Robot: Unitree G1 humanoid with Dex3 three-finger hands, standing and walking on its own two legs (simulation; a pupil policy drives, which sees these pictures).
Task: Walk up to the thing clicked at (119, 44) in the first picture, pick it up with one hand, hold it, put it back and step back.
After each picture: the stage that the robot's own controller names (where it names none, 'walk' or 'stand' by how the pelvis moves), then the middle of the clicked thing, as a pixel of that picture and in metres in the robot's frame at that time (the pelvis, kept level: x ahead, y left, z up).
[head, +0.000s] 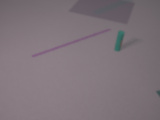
stand; (119, 41) +1.38 -0.45 -0.66
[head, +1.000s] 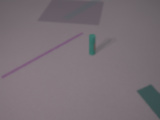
walk; (92, 45) +1.32 -0.04 -0.63
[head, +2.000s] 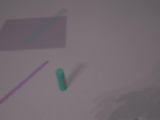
walk; (61, 80) +0.86 +0.22 -0.65
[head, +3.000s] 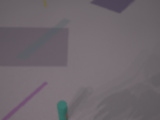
walk; (62, 113) +0.56 +0.13 -0.63
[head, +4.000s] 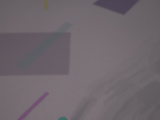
stand; out of the picture +0.44 +0.14 -0.65
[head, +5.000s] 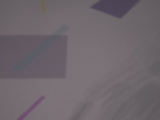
stand; out of the picture +0.42 +0.14 -0.65
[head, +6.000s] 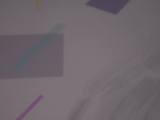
stand; out of the picture +0.42 +0.15 -0.66
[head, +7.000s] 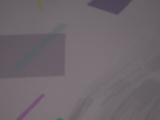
stand; out of the picture +0.44 +0.15 -0.66
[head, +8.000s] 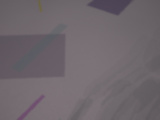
stand; out of the picture +0.43 +0.15 -0.66
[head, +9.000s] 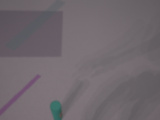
go down; (56, 112) +0.46 +0.14 -0.63
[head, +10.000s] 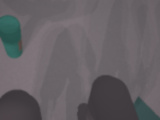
go down; (12, 40) +0.53 +0.18 -0.23
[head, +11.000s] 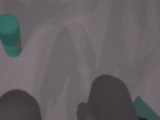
close in; (11, 39) +0.53 +0.18 -0.24
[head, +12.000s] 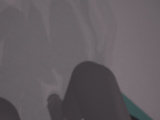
close in; out of the picture +0.52 +0.23 -0.17
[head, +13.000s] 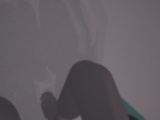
lift; out of the picture +0.51 +0.23 -0.18
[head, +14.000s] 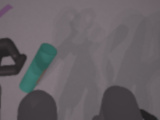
hold; (36, 69) +0.44 +0.17 -0.24
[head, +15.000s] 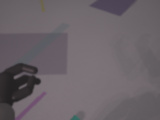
close; out of the picture +0.47 +0.09 -0.69
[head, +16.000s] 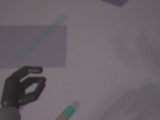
close; out of the picture +0.50 +0.14 -0.70
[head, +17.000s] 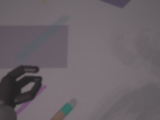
stand; (58, 117) +0.53 +0.17 -0.70
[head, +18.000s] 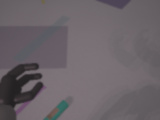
stand; (54, 114) +0.56 +0.19 -0.70
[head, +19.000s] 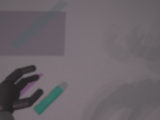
stand; (48, 99) +0.59 +0.22 -0.68
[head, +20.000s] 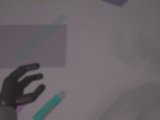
stand; (47, 108) +0.60 +0.25 -0.70
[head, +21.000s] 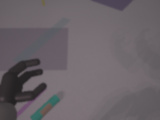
stand; (45, 108) +0.62 +0.27 -0.69
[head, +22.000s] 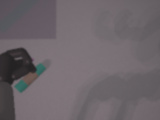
crouch; (30, 77) +0.67 +0.30 -0.62
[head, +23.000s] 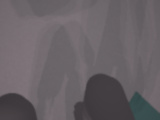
lower; out of the picture +0.73 +0.38 -0.32
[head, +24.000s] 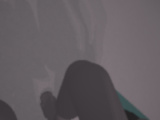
lower; out of the picture +0.68 +0.50 -0.27
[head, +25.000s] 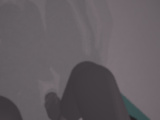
lower; out of the picture +0.70 +0.53 -0.26
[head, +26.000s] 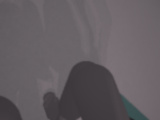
lower; out of the picture +0.71 +0.56 -0.27
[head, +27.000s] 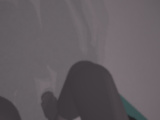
lower; out of the picture +0.72 +0.58 -0.27
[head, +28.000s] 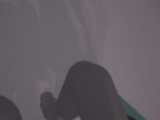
open; out of the picture +0.73 +0.60 -0.27
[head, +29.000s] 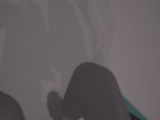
stand; out of the picture +0.74 +0.61 -0.27
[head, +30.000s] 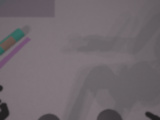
walk; (7, 42) +0.82 +0.45 -0.53
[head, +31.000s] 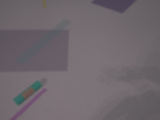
stand; (28, 92) +0.79 +0.43 -0.69
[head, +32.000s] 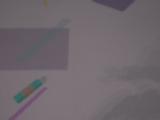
stand; (28, 90) +0.80 +0.43 -0.69
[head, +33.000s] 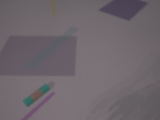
stand; (36, 94) +0.82 +0.42 -0.74
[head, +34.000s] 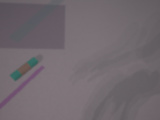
stand; (24, 68) +0.84 +0.41 -0.72
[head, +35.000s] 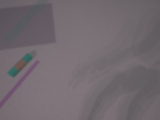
walk; (20, 64) +0.92 +0.54 -0.71
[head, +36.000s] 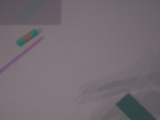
walk; (27, 37) +1.28 +0.53 -0.71
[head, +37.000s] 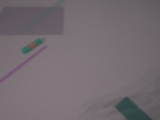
stand; (32, 45) +1.37 +0.55 -0.74
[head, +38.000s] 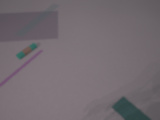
stand; (27, 50) +1.37 +0.59 -0.75
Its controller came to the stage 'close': yes
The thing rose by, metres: 0.09
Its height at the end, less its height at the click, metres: -0.09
